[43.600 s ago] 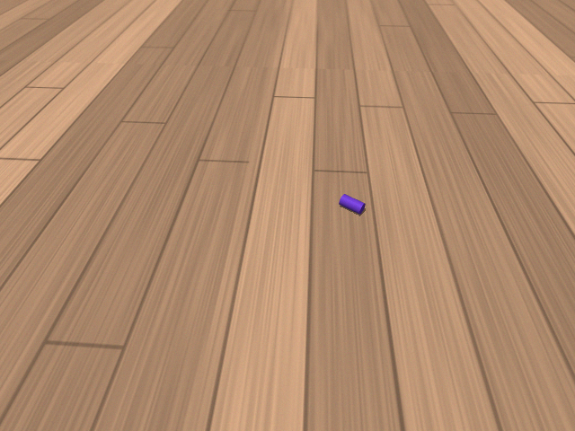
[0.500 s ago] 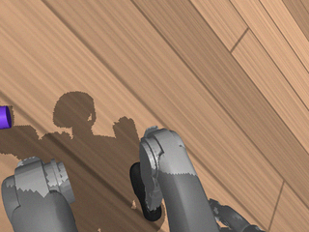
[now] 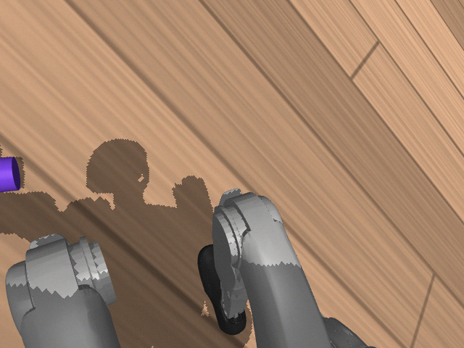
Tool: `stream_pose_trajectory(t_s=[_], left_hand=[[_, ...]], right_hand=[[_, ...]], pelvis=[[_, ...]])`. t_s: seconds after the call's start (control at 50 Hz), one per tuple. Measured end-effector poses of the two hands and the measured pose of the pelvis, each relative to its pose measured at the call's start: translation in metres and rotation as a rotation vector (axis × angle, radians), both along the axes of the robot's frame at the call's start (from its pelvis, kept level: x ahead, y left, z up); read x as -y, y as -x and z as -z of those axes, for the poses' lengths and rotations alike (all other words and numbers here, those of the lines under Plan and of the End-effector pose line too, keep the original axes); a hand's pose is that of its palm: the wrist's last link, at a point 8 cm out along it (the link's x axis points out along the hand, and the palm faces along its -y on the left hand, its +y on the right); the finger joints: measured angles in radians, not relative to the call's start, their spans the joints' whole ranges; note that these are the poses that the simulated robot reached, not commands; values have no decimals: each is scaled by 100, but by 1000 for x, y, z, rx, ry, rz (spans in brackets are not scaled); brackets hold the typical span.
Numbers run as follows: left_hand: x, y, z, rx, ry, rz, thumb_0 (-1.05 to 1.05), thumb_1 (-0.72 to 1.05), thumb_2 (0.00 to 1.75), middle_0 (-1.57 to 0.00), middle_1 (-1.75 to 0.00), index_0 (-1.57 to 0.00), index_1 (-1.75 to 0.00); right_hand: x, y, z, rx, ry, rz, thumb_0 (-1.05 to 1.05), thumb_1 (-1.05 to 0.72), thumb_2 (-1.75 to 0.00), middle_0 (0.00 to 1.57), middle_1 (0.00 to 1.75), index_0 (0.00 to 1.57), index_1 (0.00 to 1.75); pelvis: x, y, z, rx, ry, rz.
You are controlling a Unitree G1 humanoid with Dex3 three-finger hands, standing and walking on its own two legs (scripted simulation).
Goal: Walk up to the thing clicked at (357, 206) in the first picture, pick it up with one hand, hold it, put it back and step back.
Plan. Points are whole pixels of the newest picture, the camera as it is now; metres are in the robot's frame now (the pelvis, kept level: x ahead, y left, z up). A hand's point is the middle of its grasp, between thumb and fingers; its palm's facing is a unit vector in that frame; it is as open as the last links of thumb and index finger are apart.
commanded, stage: settle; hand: left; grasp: from above
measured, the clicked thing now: out of the picture +0.43 +0.31 -0.26
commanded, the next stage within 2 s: lift in 0.58 s
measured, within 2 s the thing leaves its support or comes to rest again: leaves its support in 0.06 s
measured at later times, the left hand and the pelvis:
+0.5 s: hand out of the picture +0.40 +0.34 -0.14, palm faces -0.47 -0.10 -0.87, open 8.3 cm; pelvis +0.00 -0.01 +0.03, yaw +5 degrees
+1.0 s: hand out of the picture +0.39 +0.35 -0.06, palm faces -0.46 -0.09 -0.89, open 8.3 cm; pelvis -0.01 -0.01 +0.07, yaw +7 degrees
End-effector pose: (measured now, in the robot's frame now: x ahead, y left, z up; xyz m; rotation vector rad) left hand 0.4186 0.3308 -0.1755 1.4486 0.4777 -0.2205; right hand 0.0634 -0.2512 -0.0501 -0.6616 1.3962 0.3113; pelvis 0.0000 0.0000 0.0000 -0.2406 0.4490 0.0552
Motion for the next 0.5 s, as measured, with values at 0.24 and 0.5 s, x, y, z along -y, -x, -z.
stream_pose_trajectory(t_s=[0.24,0.5], left_hand=[[-8,-8,-44,84,-44,-28,-3,28,7,-88,-15,-97,-13],[-7,6,-97,-60,-50,-45,-3,28,5,-90,-12,-99,-11]], right_hand=[[10,-22,-2,75,-20,80,0,-92,-90,20,30,20,30],[16,-43,3,129,-75,147,0,-92,-90,20,30,20,30]], pelvis=[[1,-6,-7,-65,-11,-15],[8,2,-32,-101,-60,-45]])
